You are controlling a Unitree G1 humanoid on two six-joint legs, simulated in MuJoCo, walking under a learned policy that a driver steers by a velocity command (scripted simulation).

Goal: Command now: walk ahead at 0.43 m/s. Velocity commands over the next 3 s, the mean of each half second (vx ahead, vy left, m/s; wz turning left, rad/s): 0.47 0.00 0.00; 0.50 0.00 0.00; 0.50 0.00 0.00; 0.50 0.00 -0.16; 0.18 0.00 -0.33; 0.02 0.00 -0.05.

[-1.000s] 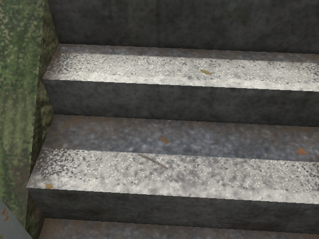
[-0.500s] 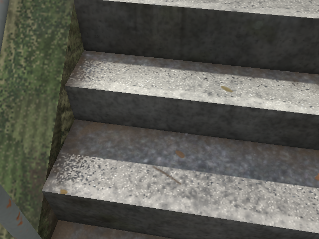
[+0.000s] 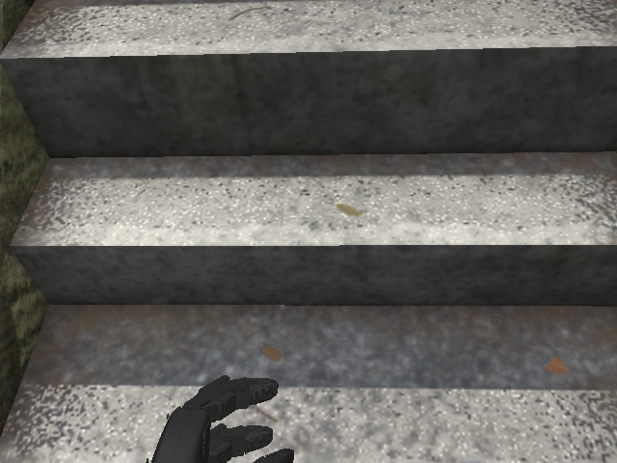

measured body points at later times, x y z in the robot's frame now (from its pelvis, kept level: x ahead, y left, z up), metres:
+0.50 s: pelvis +0.21 -0.07 +0.17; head +0.20 -0.10 +0.62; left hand +0.07 +0.09 +0.03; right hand +0.37 -0.18 +0.05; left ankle +0.34 +0.07 -0.20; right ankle +0.12 -0.16 -0.57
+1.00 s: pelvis +0.48 -0.02 +0.38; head +0.46 +0.03 +0.83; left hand +0.71 +0.12 +0.29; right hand +0.39 -0.21 +0.24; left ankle +0.45 +0.03 -0.35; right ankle +0.60 -0.21 +0.00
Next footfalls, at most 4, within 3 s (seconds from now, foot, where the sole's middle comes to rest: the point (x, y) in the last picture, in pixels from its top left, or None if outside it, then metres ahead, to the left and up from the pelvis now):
0.02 right None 0.16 -0.16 -0.60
0.64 left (316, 381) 0.49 0.04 -0.39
1.28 right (414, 202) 0.71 -0.13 -0.22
1.64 left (218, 14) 0.95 0.17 -0.02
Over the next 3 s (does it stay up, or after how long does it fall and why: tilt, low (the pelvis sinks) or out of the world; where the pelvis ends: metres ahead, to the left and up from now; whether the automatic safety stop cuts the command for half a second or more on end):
stays up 1.21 0.06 0.94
